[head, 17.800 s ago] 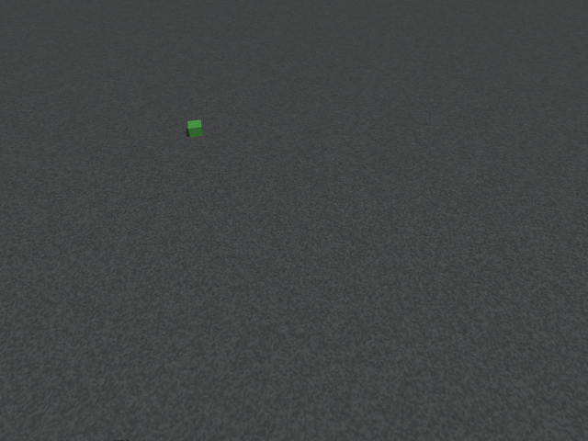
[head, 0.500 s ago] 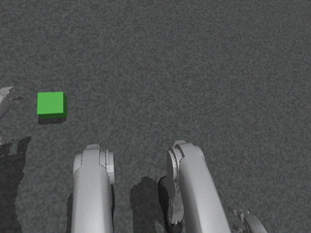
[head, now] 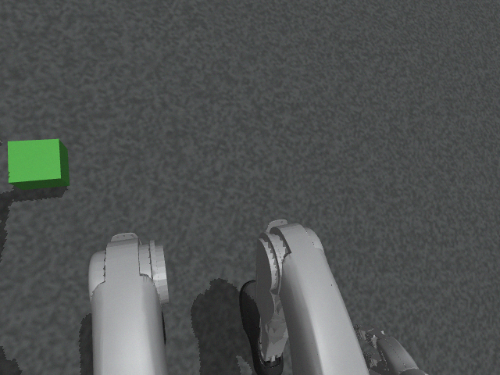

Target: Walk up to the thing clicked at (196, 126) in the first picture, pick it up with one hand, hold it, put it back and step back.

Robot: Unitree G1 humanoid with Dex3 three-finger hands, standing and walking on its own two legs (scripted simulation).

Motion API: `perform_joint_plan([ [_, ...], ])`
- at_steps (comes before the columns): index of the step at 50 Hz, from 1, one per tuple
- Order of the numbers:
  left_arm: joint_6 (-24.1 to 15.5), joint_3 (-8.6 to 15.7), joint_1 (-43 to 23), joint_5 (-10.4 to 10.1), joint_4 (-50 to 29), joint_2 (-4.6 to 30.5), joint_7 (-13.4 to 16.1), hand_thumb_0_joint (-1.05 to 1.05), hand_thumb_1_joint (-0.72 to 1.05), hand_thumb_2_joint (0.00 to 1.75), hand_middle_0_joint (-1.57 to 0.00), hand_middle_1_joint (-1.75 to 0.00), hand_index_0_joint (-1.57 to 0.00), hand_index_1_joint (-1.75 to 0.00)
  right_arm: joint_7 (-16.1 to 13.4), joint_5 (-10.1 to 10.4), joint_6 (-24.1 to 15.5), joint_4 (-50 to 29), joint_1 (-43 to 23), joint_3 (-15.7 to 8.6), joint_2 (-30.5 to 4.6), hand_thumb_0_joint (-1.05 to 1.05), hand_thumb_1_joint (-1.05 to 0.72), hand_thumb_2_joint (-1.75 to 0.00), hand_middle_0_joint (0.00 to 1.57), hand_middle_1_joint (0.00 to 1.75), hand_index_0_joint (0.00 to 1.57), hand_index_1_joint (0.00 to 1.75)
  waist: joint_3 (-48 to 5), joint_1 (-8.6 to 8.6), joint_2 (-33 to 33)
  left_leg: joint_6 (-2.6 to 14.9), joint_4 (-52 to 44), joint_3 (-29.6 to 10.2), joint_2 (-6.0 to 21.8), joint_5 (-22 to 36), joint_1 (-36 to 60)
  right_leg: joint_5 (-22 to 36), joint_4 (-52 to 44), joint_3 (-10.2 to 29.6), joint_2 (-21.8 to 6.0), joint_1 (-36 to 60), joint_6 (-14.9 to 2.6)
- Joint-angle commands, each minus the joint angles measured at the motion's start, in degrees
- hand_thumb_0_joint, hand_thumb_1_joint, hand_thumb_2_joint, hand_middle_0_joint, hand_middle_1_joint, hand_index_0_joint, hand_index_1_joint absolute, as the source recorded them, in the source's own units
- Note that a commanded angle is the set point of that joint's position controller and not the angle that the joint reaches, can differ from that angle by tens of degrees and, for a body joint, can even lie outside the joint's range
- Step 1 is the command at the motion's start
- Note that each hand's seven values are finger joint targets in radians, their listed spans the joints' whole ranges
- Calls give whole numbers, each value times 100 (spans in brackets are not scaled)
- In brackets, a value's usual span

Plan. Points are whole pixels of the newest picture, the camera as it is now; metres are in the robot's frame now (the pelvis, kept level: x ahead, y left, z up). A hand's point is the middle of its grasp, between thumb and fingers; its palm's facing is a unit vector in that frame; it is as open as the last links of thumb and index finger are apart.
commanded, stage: rise first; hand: left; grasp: from above
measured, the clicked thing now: (40, 164) +0.47 +0.35 -0.30
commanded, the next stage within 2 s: none
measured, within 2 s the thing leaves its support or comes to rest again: neither
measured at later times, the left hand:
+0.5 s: hand out of the picture +0.42 +0.39 -0.18, palm faces -0.45 -0.13 -0.88, open 12.4 cm
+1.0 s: hand out of the picture +0.42 +0.39 -0.20, palm faces -0.45 -0.12 -0.88, open 12.8 cm
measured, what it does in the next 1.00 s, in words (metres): stands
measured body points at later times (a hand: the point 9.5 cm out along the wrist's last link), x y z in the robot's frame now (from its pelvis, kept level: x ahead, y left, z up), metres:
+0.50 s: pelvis +0.01 +0.00 -0.01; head +0.25 +0.11 +0.35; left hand +0.44 +0.40 -0.13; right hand +0.10 -0.27 -0.12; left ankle +0.08 +0.12 -0.30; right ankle +0.10 -0.12 -0.30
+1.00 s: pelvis +0.00 +0.00 -0.02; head +0.25 +0.11 +0.34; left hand +0.44 +0.39 -0.15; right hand +0.09 -0.27 -0.12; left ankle +0.08 +0.12 -0.30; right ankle +0.10 -0.12 -0.30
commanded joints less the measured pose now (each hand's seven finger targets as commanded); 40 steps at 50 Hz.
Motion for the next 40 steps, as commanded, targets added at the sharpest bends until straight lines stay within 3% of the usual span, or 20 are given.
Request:
perform_joint_plan([
  [1,13,245,-1588,-136,-651,1960,295,0,-23,75,-35,-69,-34,-70,-68,-56,-62,-115,992,-385,-1527,0,-90,-90,20,30,20,30,-3660,32,2058,104,-1485,357,2,719,3201,829,-1201,-309,117,1116,-371],
  [6,73,287,-1487,-147,-612,2028,276,0,-23,75,-34,-72,-34,-72,-63,-108,-73,-71,1099,-337,-1519,0,-90,-90,20,30,20,30,-3836,31,2050,139,-1287,407,-3,1224,3269,1257,-1150,-298,125,1353,-330],
  [10,95,246,-1492,-235,-576,1962,237,0,-24,75,-33,-73,-33,-73,-41,-123,-77,-83,1067,-304,-1548,0,-90,-90,20,30,20,30,-3679,4,2098,125,-1314,341,18,1150,3261,1180,-1100,-325,119,1217,-339],
  [12,86,318,-1461,-239,-583,2126,217,0,-24,76,-34,-72,-34,-72,-28,-134,-48,-97,1056,-278,-1569,0,-90,-90,20,30,20,30,-3736,48,2123,117,-1291,309,21,1170,3278,1172,-1062,-336,125,1217,-346],
  [15,66,339,-1433,-245,-638,2119,180,0,-24,75,-34,-73,-34,-73,-9,-176,-17,-84,1133,-254,-1561,0,-90,-90,20,30,20,30,-3864,-36,2053,148,-1145,345,9,1461,3241,1439,-1053,-326,137,1442,-317],
  [17,42,415,-1415,-244,-680,2258,197,0,-24,76,-33,-73,-33,-73,4,-180,12,-97,1106,-227,-1550,0,-90,-90,20,30,20,30,-3946,27,2017,179,-1051,398,12,1531,3136,1537,-1089,-288,173,1610,-298],
  [20,-4,343,-1535,-316,-621,2151,218,0,-25,75,-32,-75,-32,-75,16,-199,-2,-79,1059,-207,-1548,0,-90,-90,20,30,20,30,-3700,-68,2000,184,-1032,378,27,1328,3018,1362,-1095,-302,166,1467,-301],
  [22,-18,335,-1533,-286,-540,2158,224,0,-26,77,-31,-75,-31,-75,12,-184,1,-76,1054,-180,-1558,0,-90,-90,20,30,20,30,-3638,-84,2021,155,-1099,322,32,1195,3017,1230,-1061,-354,179,1346,-329],
  [23,-14,386,-1494,-249,-549,2253,238,0,-26,77,-31,-76,-31,-76,4,-166,7,-82,1025,-194,-1579,0,-90,-90,20,30,20,30,-3654,-8,2087,147,-1110,306,44,1202,3120,1207,-1048,-353,177,1269,-340],
  [26,-24,286,-1523,-183,-547,2166,225,0,-28,79,-29,-78,-29,-78,22,-197,22,-63,1030,-161,-1606,0,-90,-90,20,30,20,30,-3678,-67,2224,103,-1168,225,50,1308,3263,1269,-936,-405,173,1178,-356],
  [27,-23,307,-1558,-192,-540,2188,233,0,-36,87,-28,-76,-25,-79,26,-199,19,-79,1019,-158,-1598,0,-90,-90,20,30,20,30,-3591,-84,2317,102,-1173,244,46,1286,3228,1246,-950,-397,162,1164,-352],
  [30,-25,275,-1621,-222,-503,2158,262,0,-29,80,-29,-77,-29,-77,30,-171,15,-97,992,-167,-1634,0,-90,-90,20,30,20,30,-3602,-118,2251,107,-1137,206,65,1249,3253,1235,-942,-424,165,1092,-345],
  [40,-58,253,-1789,-143,-332,2240,389,0,-31,82,-27,-81,-27,-81,44,-206,-44,-91,1003,-60,-1633,0,-90,-90,20,30,20,30,-3519,-229,2138,137,-997,248,52,1179,3021,1259,-972,-426,197,1238,-323],
])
